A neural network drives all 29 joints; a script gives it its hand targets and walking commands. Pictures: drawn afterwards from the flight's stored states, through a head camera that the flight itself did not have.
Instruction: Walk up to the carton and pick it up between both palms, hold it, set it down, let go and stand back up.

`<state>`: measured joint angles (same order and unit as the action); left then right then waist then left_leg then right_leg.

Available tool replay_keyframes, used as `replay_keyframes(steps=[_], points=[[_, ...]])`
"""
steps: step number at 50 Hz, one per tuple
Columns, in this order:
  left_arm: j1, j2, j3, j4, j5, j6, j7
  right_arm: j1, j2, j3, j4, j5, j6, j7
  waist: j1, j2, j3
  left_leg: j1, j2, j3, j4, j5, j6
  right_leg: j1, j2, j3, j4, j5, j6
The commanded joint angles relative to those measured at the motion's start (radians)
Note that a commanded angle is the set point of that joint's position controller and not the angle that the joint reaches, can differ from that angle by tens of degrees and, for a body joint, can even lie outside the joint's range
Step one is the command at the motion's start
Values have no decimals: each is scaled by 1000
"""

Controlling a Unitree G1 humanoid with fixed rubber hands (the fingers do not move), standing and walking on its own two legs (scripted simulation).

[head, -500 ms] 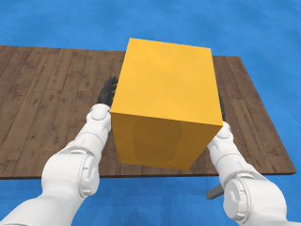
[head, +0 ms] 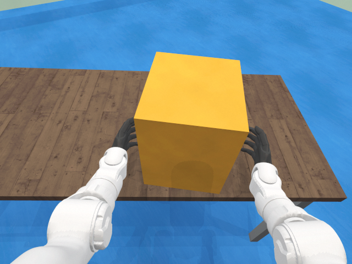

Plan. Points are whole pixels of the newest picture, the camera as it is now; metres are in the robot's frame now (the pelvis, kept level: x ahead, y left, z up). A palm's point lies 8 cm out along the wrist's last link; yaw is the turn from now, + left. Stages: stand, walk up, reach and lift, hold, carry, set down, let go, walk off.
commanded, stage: set down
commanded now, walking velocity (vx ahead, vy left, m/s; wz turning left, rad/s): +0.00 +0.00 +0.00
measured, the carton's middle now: (189, 125) +0.48 -0.02 +0.03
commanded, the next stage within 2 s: none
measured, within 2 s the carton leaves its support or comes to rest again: neither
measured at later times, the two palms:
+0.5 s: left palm (108, 162) +0.36 +0.17 +0.03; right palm (257, 174) +0.32 -0.17 +0.04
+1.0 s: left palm (96, 207) +0.26 +0.19 +0.00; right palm (277, 208) +0.25 -0.20 +0.02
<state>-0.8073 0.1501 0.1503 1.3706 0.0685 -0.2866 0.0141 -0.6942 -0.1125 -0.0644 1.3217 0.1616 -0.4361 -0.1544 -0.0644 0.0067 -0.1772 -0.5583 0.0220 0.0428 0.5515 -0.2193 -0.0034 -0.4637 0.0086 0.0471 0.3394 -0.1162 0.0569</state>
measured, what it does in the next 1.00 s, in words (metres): stands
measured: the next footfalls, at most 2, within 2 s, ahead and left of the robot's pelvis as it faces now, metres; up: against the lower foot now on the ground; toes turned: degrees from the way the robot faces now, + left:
none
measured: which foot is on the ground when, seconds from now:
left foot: down 0.00-1.00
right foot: down 0.00-1.00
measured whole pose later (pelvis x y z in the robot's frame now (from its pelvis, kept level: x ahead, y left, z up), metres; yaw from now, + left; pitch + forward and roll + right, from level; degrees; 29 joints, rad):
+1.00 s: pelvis -0.01 -0.02 +0.00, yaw +1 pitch -4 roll -2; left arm -0.13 0.21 0.00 0.64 -0.09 -0.13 -0.09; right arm -0.06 -0.05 -0.01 0.62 0.19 -0.30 -0.21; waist 0.01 -0.04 0.01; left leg -0.19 0.02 0.04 0.51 -0.25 0.03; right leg -0.15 0.02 0.05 0.41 -0.18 0.03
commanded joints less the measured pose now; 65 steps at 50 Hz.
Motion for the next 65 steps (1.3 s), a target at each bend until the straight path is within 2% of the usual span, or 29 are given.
replay_keyframes(steps=[1,3,4,6,7,8,9,10,14,15,18,23,25,26,28,32,33,35,38,40,41,45,48,51,52,56,59,61,65], points=[[-436,230,-144,-194,-232,-100,-7,-387,-96,66,-379,80,20,-24,-4,-16,-488,320,-29,11,-10,265,-50,208,63,-106,83,162,-37],[-502,265,-164,-131,-272,-98,-4,-433,-89,59,-390,78,76,-24,-8,-46,-425,238,-34,14,-41,64,-13,178,47,-96,78,-24,-35],[-481,263,-179,-145,-274,-94,1,-408,-87,55,-415,81,94,-23,-7,-36,-422,253,-29,9,-50,34,-8,173,45,-97,85,-50,-41],[-511,268,-212,-90,-286,-75,7,-443,-103,37,-399,78,144,-19,3,-20,-349,225,-22,-7,-71,-121,1,127,43,-98,90,-186,-56],[-502,268,-226,-94,-292,-71,10,-433,-108,21,-396,75,163,-19,-3,-11,-323,228,-18,-20,-85,-182,4,115,43,-104,95,-231,-56],[-482,262,-237,-72,-292,-58,8,-411,-104,21,-368,69,179,-22,-5,-16,-281,228,-10,-29,-93,-216,5,115,42,-104,97,-247,-57],[-464,257,-249,-82,-292,-53,8,-395,-106,16,-354,74,187,-23,-10,4,-268,236,-6,-41,-103,-244,3,117,44,-107,102,-251,-60],[-469,259,-252,-60,-297,-46,8,-401,-97,15,-337,68,198,-24,-3,6,-241,231,-4,-44,-108,-269,1,107,40,-102,98,-278,-62],[-395,243,-269,-104,-297,-34,1,-330,-87,7,-325,65,197,-30,-2,47,-215,272,7,-69,-129,-298,-16,108,36,-99,87,-276,-61],[-399,253,-259,-97,-300,-33,-1,-322,-78,7,-325,57,198,-33,0,40,-213,279,2,-59,-129,-289,-17,116,31,-94,71,-287,-62],[-355,243,-263,-153,-287,-32,-3,-278,-76,-6,-336,51,177,-38,-8,70,-241,332,6,-72,-125,-255,-37,113,28,-96,65,-241,-64],[-258,250,-208,-265,-268,-43,-9,-176,-70,-10,-412,35,126,-48,5,69,-318,410,2,-65,-104,-104,-54,153,37,-102,55,-111,-58],[-239,249,-187,-316,-256,-47,-15,-154,-71,-15,-416,35,106,-51,1,77,-333,445,1,-59,-91,3,-61,164,49,-110,59,-41,-63],[-168,242,-168,-350,-241,-47,-23,-84,-61,2,-440,39,89,-53,11,78,-336,483,-2,-51,-83,83,-68,190,53,-109,51,14,-61],[-146,246,-146,-376,-230,-38,-35,-76,-68,6,-465,39,75,-55,23,96,-332,493,-8,-35,-74,186,-72,214,61,-112,52,55,-63],[-14,235,-106,-528,-202,-8,-57,37,-69,38,-530,57,46,-52,44,107,-279,564,-9,-21,-55,366,-87,259,75,-106,34,142,-63],[2,240,-96,-549,-196,1,-61,42,-67,51,-546,64,50,-50,56,106,-247,557,-11,-17,-62,361,-85,270,75,-100,25,123,-62],[111,227,-88,-639,-192,27,-70,136,-65,50,-612,60,40,-52,57,90,-223,585,-12,-13,-70,419,-85,299,77,-99,18,170,-61],[232,232,-64,-762,-177,66,-87,236,-55,62,-724,62,36,-58,77,73,-204,598,-22,-2,-84,454,-76,364,74,-86,2,203,-58],[334,226,-62,-838,-171,92,-100,329,-36,68,-768,53,39,-63,74,66,-157,606,-25,3,-97,486,-72,399,68,-76,-2,236,-57],[386,220,-66,-871,-176,108,-108,384,-38,70,-789,50,45,-66,62,51,-131,607,-28,4,-106,476,-67,412,67,-74,-9,241,-58],[420,251,-79,-994,-224,138,-119,437,-5,57,-920,22,103,-71,58,30,-45,550,-34,15,-153,324,-40,397,42,-55,-32,118,-66],[464,285,-64,-1083,-255,152,-121,511,28,81,-1020,1,156,-75,82,10,20,509,-39,31,-184,196,-23,408,21,-26,-48,14,-63],[390,335,-84,-1050,-313,166,-118,467,46,79,-1090,-22,246,-74,75,-11,97,413,-36,34,-221,-33,8,364,-10,-6,-58,-185,-69],[447,342,-80,-1058,-324,172,-116,527,65,90,-1130,-28,266,-73,84,-33,129,399,-38,38,-233,-67,17,380,-19,1,-67,-219,-69],[471,356,-105,-1078,-376,189,-118,578,79,97,-1239,-37,341,-89,95,-59,108,388,-36,39,-231,-118,39,382,-36,13,-74,-295,-70],[542,353,-104,-1087,-364,215,-122,647,88,104,-1267,-26,387,-96,106,-23,127,385,-25,25,-243,-131,40,398,-38,11,-69,-290,-76],[554,349,-118,-1129,-376,229,-127,657,83,101,-1305,-30,404,-103,99,-27,132,395,-14,20,-244,-121,35,389,-37,5,-66,-270,-78],[658,343,-108,-1199,-358,257,-131,753,82,102,-1367,-28,419,-110,109,5,157,401,-9,12,-253,-96,19,419,-36,0,-60,-222,-79]])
